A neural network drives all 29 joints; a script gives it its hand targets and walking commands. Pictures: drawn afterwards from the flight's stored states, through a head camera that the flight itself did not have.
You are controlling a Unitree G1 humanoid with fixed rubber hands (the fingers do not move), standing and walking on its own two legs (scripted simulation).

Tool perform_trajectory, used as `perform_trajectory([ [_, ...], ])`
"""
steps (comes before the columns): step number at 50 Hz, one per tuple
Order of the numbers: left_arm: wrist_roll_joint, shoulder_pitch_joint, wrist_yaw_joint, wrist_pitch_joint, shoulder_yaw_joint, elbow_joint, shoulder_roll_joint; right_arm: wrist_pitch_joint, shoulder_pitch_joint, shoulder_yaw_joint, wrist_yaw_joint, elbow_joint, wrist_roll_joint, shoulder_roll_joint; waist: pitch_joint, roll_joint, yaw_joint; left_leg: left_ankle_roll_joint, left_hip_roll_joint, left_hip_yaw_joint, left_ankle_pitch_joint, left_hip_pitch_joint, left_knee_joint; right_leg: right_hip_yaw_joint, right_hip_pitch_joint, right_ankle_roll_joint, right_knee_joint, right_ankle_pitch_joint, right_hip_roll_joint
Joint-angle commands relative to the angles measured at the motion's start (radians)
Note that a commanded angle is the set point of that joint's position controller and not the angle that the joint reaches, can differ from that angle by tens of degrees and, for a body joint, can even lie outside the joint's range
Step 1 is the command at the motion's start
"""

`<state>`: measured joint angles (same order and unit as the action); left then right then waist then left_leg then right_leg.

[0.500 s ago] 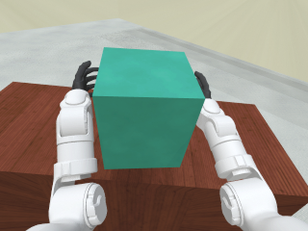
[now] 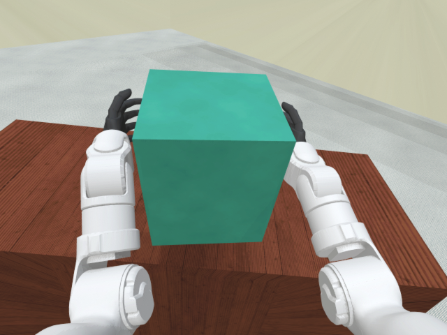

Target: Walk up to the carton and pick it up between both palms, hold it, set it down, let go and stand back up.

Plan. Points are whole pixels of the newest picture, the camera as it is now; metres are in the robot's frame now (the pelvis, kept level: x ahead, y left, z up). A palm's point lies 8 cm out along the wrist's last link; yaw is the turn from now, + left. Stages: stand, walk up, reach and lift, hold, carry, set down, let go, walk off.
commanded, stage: hold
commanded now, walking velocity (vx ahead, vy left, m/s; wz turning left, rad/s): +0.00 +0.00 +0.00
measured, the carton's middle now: (208, 160) +0.37 +0.00 +0.17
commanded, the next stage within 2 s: none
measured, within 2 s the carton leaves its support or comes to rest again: neither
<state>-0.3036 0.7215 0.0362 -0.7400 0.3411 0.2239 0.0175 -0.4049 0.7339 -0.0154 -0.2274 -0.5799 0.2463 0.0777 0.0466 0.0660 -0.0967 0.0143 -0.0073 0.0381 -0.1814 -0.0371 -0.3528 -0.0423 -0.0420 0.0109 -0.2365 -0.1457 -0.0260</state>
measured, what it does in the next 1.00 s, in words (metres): stands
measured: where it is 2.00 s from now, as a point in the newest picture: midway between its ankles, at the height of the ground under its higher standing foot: outside the picture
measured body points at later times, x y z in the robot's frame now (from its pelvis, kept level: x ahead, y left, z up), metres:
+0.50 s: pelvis -0.01 +0.00 +0.00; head -0.07 +0.04 +0.44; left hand +0.38 +0.16 +0.23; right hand +0.37 -0.15 +0.21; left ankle +0.02 +0.11 -0.75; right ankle +0.00 -0.11 -0.75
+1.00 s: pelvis +0.00 +0.00 +0.00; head -0.07 +0.04 +0.44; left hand +0.38 +0.15 +0.23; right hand +0.37 -0.15 +0.21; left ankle +0.02 +0.11 -0.75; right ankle +0.00 -0.11 -0.75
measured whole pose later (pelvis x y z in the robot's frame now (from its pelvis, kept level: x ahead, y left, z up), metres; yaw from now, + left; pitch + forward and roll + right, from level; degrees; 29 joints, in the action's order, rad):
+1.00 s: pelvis +0.00 +0.00 +0.00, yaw +0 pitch -8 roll -1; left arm -0.31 0.72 0.04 -0.74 0.34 0.22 0.02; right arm -0.40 0.73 -0.02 -0.23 -0.57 0.24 0.08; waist 0.04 0.06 -0.10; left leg 0.02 -0.01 0.04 -0.18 -0.04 -0.35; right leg -0.04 -0.04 0.01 -0.24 -0.14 -0.03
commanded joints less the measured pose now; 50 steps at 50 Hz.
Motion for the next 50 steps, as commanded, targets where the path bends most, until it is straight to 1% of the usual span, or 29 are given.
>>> perform_trajectory([
  [1, 0.129, 0.588, 0.132, 0.040, -0.503, -0.059, 0.594, 0.070, 0.879, 0.338, 0.079, 0.402, 0.103, -0.622, 0.319, -0.101, -0.008, -0.044, -0.029, -0.021, 0.285, 0.120, 0.014, -0.009, -0.043, -0.043, 0.005, 0.207, -0.034],
  [7, 0.135, 0.598, 0.128, 0.042, -0.512, -0.079, 0.597, 0.070, 0.874, 0.344, 0.086, 0.401, 0.105, -0.623, 0.326, -0.099, -0.003, -0.045, -0.025, -0.021, 0.292, 0.130, 0.014, -0.012, -0.037, -0.040, 0.001, 0.201, -0.038],
  [10, 0.142, 0.595, 0.124, 0.046, -0.519, -0.076, 0.605, 0.076, 0.890, 0.348, 0.087, 0.424, 0.105, -0.626, 0.351, -0.098, -0.002, -0.045, -0.024, -0.020, 0.293, 0.134, 0.010, -0.010, -0.043, -0.039, 0.000, 0.203, -0.039],
  [11, 0.143, 0.600, 0.123, 0.047, -0.525, -0.074, 0.604, 0.076, 0.885, 0.345, 0.087, 0.414, 0.102, -0.622, 0.348, -0.101, -0.006, -0.046, -0.024, -0.020, 0.289, 0.134, 0.012, -0.011, -0.039, -0.038, 0.002, 0.196, -0.040],
  [13, 0.145, 0.605, 0.122, 0.049, -0.524, -0.076, 0.604, 0.077, 0.884, 0.342, 0.089, 0.408, 0.097, -0.622, 0.354, -0.098, -0.002, -0.045, -0.024, -0.022, 0.274, 0.132, 0.017, -0.011, -0.034, -0.038, 0.003, 0.179, -0.039],
  [17, 0.147, 0.618, 0.120, 0.052, -0.520, -0.060, 0.604, 0.080, 0.892, 0.329, 0.096, 0.394, 0.084, -0.626, 0.345, -0.091, -0.003, -0.039, -0.021, -0.024, 0.234, 0.119, 0.027, -0.013, -0.021, -0.037, 0.011, 0.135, -0.040],
  [19, 0.148, 0.614, 0.119, 0.055, -0.517, -0.051, 0.608, 0.084, 0.901, 0.330, 0.097, 0.400, 0.084, -0.628, 0.350, -0.091, 0.000, -0.036, -0.023, -0.022, 0.236, 0.112, 0.026, -0.011, -0.023, -0.039, 0.009, 0.145, -0.038],
  [23, 0.138, 0.611, 0.123, 0.051, -0.501, -0.025, 0.602, 0.083, 0.898, 0.316, 0.097, 0.378, 0.073, -0.622, 0.333, -0.089, -0.001, -0.032, -0.023, -0.024, 0.212, 0.103, 0.032, -0.013, -0.028, -0.040, 0.012, 0.128, -0.034],
  [26, 0.133, 0.610, 0.128, 0.049, -0.491, -0.016, 0.595, 0.081, 0.893, 0.308, 0.095, 0.360, 0.071, -0.621, 0.322, -0.088, -0.004, -0.031, -0.024, -0.028, 0.209, 0.099, 0.034, -0.009, -0.030, -0.042, 0.015, 0.134, -0.032],
  [33, 0.130, 0.610, 0.132, 0.050, -0.481, -0.019, 0.590, 0.081, 0.894, 0.312, 0.090, 0.364, 0.080, -0.624, 0.333, -0.096, -0.004, -0.033, -0.027, -0.025, 0.241, 0.109, 0.024, -0.006, -0.046, -0.044, 0.008, 0.177, -0.029],
  [35, 0.135, 0.612, 0.131, 0.053, -0.493, -0.042, 0.594, 0.083, 0.894, 0.324, 0.087, 0.378, 0.090, -0.629, 0.349, -0.099, -0.007, -0.035, -0.029, -0.024, 0.262, 0.115, 0.017, -0.010, -0.054, -0.047, 0.002, 0.203, -0.031],
  [37, 0.134, 0.615, 0.131, 0.052, -0.494, -0.042, 0.592, 0.081, 0.889, 0.324, 0.085, 0.373, 0.088, -0.627, 0.339, -0.101, -0.011, -0.037, -0.030, -0.024, 0.258, 0.117, 0.017, -0.009, -0.047, -0.045, 0.004, 0.199, -0.031],
  [38, 0.134, 0.613, 0.130, 0.053, -0.496, -0.048, 0.594, 0.082, 0.897, 0.329, 0.085, 0.386, 0.092, -0.630, 0.351, -0.097, -0.005, -0.037, -0.031, -0.025, 0.268, 0.120, 0.015, -0.010, -0.050, -0.045, 0.002, 0.206, -0.033],
  [41, 0.133, 0.605, 0.129, 0.052, -0.497, -0.046, 0.594, 0.081, 0.889, 0.334, 0.084, 0.387, 0.094, -0.626, 0.345, -0.094, -0.007, -0.037, -0.030, -0.021, 0.279, 0.122, 0.012, -0.009, -0.051, -0.048, 0.001, 0.215, -0.032],
  [44, 0.137, 0.585, 0.131, 0.051, -0.502, -0.053, 0.597, 0.084, 0.892, 0.342, 0.080, 0.416, 0.100, -0.625, 0.360, -0.093, -0.006, -0.038, -0.032, -0.021, 0.291, 0.127, 0.007, -0.009, -0.064, -0.049, -0.002, 0.235, -0.034],
  [46, 0.139, 0.594, 0.130, 0.051, -0.511, -0.060, 0.592, 0.082, 0.887, 0.342, 0.080, 0.412, 0.100, -0.623, 0.361, -0.091, -0.011, -0.039, -0.030, -0.018, 0.289, 0.127, 0.008, -0.008, -0.056, -0.047, 0.000, 0.227, -0.033],
  [50, 0.135, 0.600, 0.127, 0.053, -0.507, -0.060, 0.593, 0.082, 0.886, 0.341, 0.086, 0.399, 0.093, -0.630, 0.342, -0.086, -0.002, -0.038, -0.028, -0.022, 0.269, 0.118, 0.017, -0.012, -0.042, -0.044, 0.003, 0.196, -0.036],
])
